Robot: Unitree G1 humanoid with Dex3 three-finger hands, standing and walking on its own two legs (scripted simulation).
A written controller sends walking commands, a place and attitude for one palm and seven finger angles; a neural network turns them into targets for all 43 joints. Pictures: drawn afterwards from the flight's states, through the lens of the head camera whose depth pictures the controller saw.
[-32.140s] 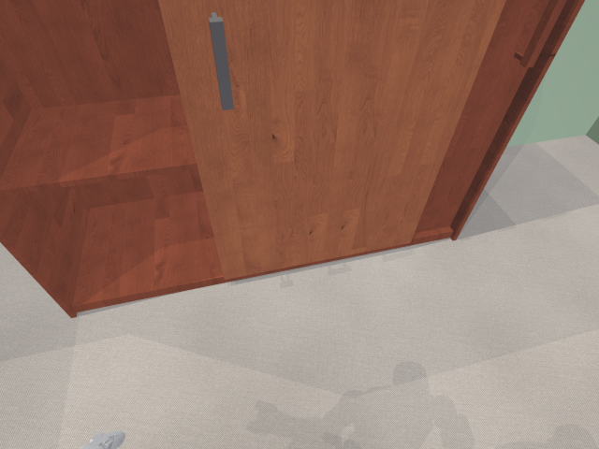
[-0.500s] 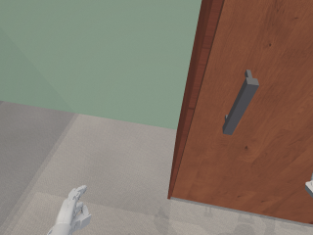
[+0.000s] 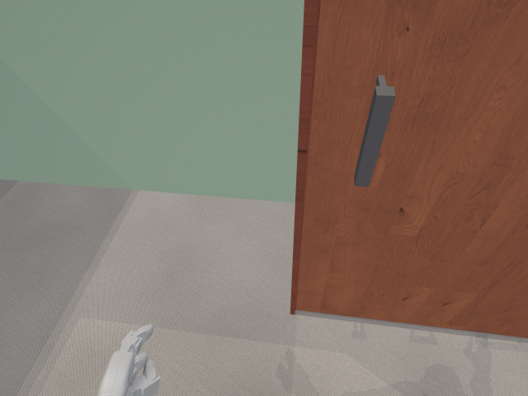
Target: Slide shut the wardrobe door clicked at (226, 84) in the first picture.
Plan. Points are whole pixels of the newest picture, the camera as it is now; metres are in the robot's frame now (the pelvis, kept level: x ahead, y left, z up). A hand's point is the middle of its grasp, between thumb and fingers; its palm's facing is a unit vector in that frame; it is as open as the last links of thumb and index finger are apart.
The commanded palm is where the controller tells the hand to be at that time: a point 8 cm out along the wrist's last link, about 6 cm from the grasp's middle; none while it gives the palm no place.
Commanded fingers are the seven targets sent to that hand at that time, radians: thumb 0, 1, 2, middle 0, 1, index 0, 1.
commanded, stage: step back with the hand held close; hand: right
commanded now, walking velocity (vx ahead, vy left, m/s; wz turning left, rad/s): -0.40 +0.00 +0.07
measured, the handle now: (370, 134) +0.50 -0.15 +0.14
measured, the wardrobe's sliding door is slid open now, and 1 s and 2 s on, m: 0.00 0.00 0.00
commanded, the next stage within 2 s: stop stepping back and stand still in 0.44 s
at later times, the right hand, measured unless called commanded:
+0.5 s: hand out of the picture +0.13 -0.28 +0.17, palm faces +0.42 +0.80 -0.42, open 7.4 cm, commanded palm +0.06 -0.31 +0.19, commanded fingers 0.00 -0.90 -0.90 0.20 0.30 0.20 0.30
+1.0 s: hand out of the picture +0.04 -0.30 +0.16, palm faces +0.43 +0.84 -0.31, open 7.4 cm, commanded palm -0.02 -0.32 +0.19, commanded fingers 0.00 -0.90 -0.90 0.20 0.30 0.20 0.30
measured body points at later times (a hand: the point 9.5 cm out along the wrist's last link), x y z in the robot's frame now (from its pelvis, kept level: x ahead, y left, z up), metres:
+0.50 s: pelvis -0.09 -0.01 +0.00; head -0.07 -0.05 +0.45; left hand +0.08 +0.24 -0.06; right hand +0.10 -0.32 +0.19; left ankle -0.06 +0.13 -0.72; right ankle -0.02 -0.08 -0.73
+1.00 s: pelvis -0.18 -0.03 +0.00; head -0.22 -0.07 +0.45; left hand -0.06 +0.22 -0.06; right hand +0.01 -0.34 +0.18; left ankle -0.24 +0.09 -0.71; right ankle -0.11 -0.10 -0.73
